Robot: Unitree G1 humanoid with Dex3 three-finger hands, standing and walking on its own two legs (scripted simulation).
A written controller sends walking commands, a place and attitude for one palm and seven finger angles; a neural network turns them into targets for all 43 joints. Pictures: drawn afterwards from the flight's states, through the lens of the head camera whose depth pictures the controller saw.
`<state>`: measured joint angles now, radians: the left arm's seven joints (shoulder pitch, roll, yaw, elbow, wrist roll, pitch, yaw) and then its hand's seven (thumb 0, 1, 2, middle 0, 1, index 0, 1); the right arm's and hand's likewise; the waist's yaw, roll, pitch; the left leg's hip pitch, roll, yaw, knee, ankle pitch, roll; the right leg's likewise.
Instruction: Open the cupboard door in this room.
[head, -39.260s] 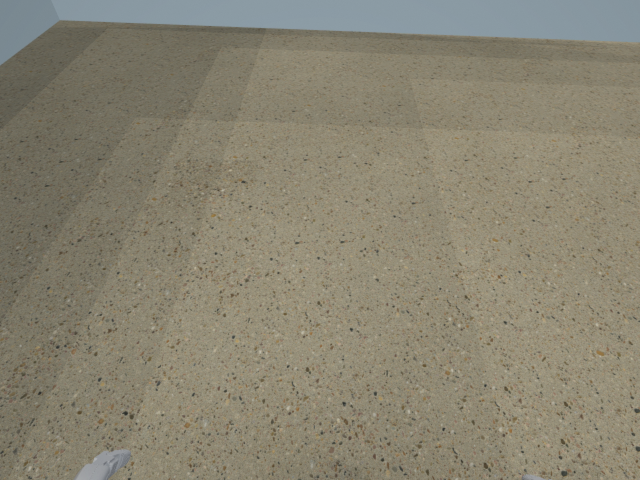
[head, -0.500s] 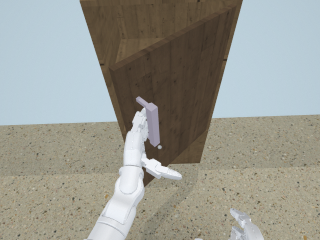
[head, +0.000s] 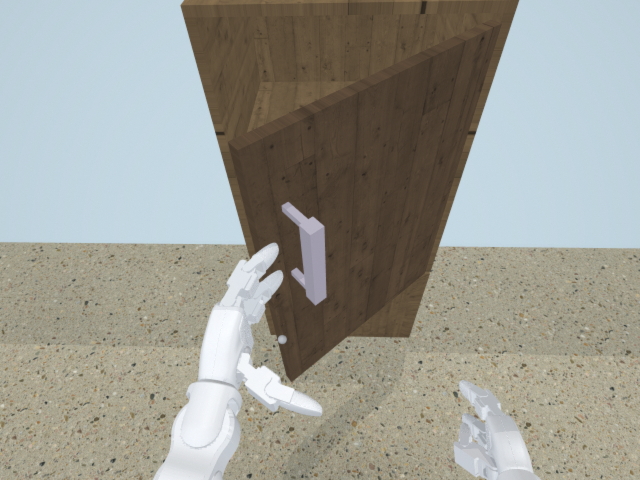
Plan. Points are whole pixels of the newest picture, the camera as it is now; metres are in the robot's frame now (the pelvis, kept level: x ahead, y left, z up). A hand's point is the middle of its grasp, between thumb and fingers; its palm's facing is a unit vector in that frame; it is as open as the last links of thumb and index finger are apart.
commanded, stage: slide the hand sideways off the handle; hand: left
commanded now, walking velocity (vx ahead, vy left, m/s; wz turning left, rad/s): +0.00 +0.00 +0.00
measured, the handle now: (304, 255) +0.37 +0.05 +0.09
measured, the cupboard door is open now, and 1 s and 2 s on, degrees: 42 42 42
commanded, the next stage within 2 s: draw the hand back to the body in 0.18 s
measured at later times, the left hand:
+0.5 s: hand (222, 349) +0.24 +0.12 +0.09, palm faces +0.00 -1.00 -0.06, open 16.3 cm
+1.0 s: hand (113, 352) +0.21 +0.21 +0.13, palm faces +0.23 -0.93 -0.30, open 14.8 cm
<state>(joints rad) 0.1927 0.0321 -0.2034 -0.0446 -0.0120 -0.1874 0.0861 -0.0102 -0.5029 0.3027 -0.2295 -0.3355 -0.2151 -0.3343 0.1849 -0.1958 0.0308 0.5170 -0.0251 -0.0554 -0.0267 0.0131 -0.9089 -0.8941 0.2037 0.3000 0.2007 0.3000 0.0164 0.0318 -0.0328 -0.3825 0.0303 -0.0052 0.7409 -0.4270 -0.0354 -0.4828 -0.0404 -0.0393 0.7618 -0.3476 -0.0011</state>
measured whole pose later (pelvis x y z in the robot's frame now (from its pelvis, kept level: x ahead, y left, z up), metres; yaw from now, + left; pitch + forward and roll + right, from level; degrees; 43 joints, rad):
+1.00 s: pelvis +0.00 +0.02 +0.02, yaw +1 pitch -2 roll -1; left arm 0.44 0.26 0.09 -0.37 -0.03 -0.08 0.07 -0.01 -0.23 0.42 -0.17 -0.30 -0.16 -0.30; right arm 0.22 -0.22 0.06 0.58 -0.02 -0.20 -0.10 0.01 -0.91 -0.89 0.21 0.30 0.20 0.30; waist 0.05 0.06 0.01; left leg -0.19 0.03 -0.01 0.61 -0.38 -0.01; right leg -0.26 -0.04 -0.05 0.56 -0.27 0.03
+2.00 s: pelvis +0.01 +0.02 +0.03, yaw -1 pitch -6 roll -1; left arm 0.43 0.33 0.34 -0.37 -0.02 -0.11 0.11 0.02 0.89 0.90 -0.21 -0.30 -0.21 -0.30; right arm 0.19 -0.22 0.02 0.67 -0.02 -0.17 -0.09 0.01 -0.91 -0.89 0.21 0.30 0.20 0.30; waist 0.07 0.06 0.05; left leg -0.01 0.04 0.01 0.40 -0.29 -0.02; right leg -0.09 -0.02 -0.04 0.36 -0.18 0.02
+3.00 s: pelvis -0.14 +0.03 -0.01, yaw +5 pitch -3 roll +0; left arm 0.45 0.44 0.49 -0.51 0.02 -0.29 0.14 0.02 0.88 0.90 -0.22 -0.30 -0.21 -0.30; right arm 0.23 -0.22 -0.01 0.57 -0.01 -0.18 -0.08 0.01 -0.90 -0.89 0.21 0.30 0.20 0.30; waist -0.03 -0.04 0.12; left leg -0.48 0.01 0.04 0.74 -0.22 0.05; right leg -0.49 0.00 0.10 0.69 -0.15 0.05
